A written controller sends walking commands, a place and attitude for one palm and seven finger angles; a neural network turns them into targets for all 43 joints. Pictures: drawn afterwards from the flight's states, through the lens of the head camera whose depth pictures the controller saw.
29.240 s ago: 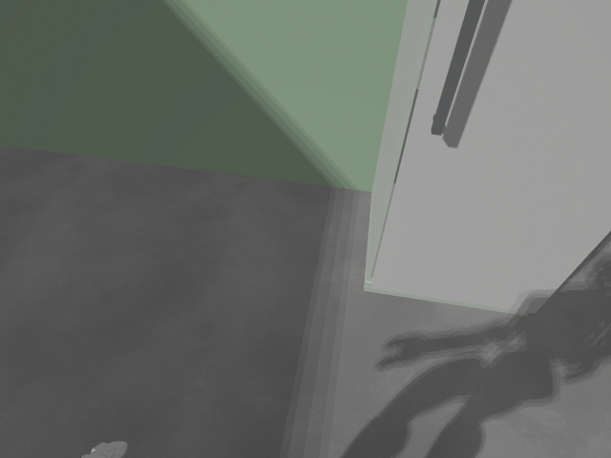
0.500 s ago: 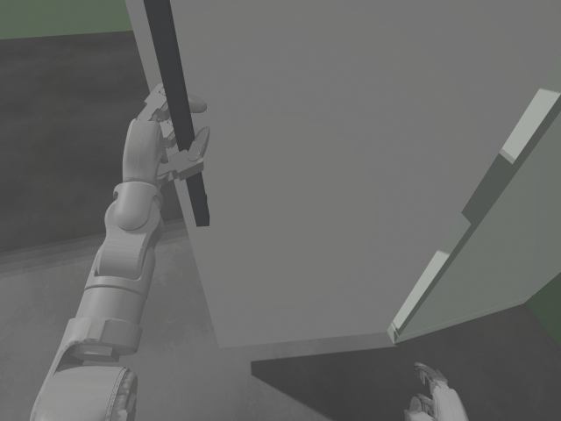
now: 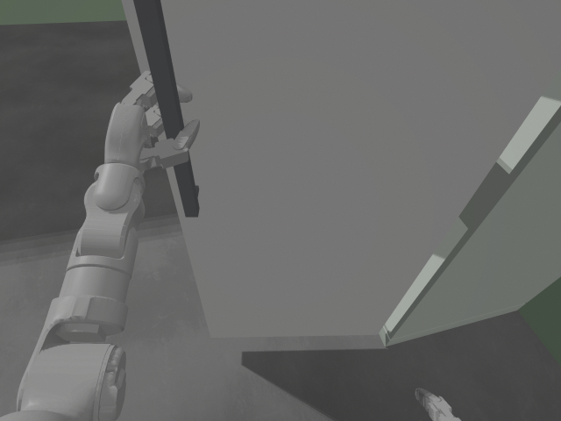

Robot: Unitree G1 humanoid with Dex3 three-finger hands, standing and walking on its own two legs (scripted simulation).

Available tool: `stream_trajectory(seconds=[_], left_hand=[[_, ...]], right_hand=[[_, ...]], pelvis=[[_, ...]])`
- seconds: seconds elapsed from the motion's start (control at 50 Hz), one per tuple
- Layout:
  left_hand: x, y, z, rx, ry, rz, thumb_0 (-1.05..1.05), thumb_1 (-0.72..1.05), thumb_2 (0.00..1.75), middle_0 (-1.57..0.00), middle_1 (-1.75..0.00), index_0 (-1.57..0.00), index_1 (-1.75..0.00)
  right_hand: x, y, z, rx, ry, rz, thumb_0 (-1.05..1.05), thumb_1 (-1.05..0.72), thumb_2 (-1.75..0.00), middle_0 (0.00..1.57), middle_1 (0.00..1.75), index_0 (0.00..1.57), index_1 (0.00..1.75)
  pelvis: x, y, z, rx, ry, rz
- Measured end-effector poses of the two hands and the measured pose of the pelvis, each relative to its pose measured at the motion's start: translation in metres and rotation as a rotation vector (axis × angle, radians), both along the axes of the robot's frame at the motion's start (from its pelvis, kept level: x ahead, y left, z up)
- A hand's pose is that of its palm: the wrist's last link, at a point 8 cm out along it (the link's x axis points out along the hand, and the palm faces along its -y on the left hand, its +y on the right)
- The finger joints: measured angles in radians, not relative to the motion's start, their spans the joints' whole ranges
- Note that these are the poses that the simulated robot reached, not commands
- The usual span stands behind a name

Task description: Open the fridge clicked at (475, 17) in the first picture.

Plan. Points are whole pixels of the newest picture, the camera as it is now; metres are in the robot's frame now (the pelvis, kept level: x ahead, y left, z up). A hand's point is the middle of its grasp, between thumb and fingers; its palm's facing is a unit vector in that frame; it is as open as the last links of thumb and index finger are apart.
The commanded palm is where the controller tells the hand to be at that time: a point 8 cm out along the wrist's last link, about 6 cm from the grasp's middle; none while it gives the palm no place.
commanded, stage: loosen the grip on the handle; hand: left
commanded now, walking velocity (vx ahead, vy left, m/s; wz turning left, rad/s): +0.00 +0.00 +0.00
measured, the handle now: (167, 69) +0.46 +0.17 +0.27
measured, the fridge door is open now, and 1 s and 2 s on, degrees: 77 76 76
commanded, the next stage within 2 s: slip the hand off the handle in 0.44 s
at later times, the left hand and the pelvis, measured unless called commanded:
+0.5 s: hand (182, 151) +0.41 +0.16 +0.19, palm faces +0.09 -0.98 -0.16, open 14.4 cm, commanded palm +0.38 +0.21 +0.19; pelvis +0.01 -0.03 +0.00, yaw +2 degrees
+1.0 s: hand (138, 146) +0.41 +0.22 +0.18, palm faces +0.13 -0.98 -0.16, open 14.7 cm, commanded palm +0.38 +0.27 +0.18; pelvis +0.01 +0.00 +0.00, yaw +1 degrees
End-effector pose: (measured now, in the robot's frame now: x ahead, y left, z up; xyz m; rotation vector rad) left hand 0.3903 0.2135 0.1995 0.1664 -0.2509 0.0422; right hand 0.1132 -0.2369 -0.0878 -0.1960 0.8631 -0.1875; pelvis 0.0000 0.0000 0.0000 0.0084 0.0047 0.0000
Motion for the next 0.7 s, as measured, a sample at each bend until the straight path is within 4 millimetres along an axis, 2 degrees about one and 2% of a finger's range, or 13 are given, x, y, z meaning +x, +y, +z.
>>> stream_trajectory(seconds=[0.08, 0.18, 0.3, 0.46, 0.58, 0.7], left_hand=[[0.002, -0.001, -0.001, -0.020, 0.002, 0.034, -0.03, 0.31, 0.63, -0.48, -1.40, -0.36, -1.35], [-0.007, -0.005, -0.005, 0.005, -0.052, 0.057, -0.01, -0.08, 0.43, -0.46, -1.39, -0.29, -1.31], [-0.015, -0.009, -0.014, 0.048, -0.042, 0.037, 0.00, -0.39, 0.28, -0.40, -1.33, -0.27, -1.28], [-0.008, -0.007, -0.013, 0.005, -0.019, 0.024, 0.00, -0.53, 0.21, -0.38, -1.24, -0.28, -1.21], [-0.010, -0.004, -0.008, 0.004, -0.050, 0.028, -0.01, -0.55, 0.20, -0.33, -1.19, -0.27, -1.17], [-0.004, 0.003, -0.011, 0.011, -0.050, 0.011, -0.01, -0.56, 0.20, -0.31, -1.18, -0.26, -1.16]], right_hand=[[-0.017, -0.017, -0.002, 0.009, 0.007, -0.014, 0.01, -0.90, -0.90, 0.20, 0.30, 0.21, 0.30], [-0.033, -0.040, -0.012, 0.013, 0.068, -0.034, 0.01, -0.90, -0.90, 0.20, 0.30, 0.20, 0.30], [-0.031, -0.059, -0.017, -0.005, 0.119, -0.037, 0.01, -0.90, -0.90, 0.20, 0.30, 0.20, 0.30], [-0.003, -0.062, -0.016, -0.025, 0.078, -0.020, 0.01, -0.91, -0.90, 0.20, 0.30, 0.20, 0.30], [0.015, -0.047, -0.014, -0.005, 0.013, 0.002, 0.01, -0.91, -0.90, 0.20, 0.30, 0.20, 0.30], [0.015, -0.029, -0.015, 0.006, 0.019, 0.015, 0.01, -0.90, -0.90, 0.20, 0.30, 0.20, 0.30]], pelvis=[[0.003, -0.009, 0.001, -0.006, 0.004, -0.003], [0.007, -0.020, -0.001, -0.004, 0.016, 0.000], [0.012, -0.030, -0.002, -0.004, 0.023, 0.015], [0.012, -0.033, -0.003, -0.009, 0.026, 0.036], [0.013, -0.026, -0.004, -0.007, 0.029, 0.035], [0.010, -0.018, -0.006, -0.009, 0.034, 0.031]])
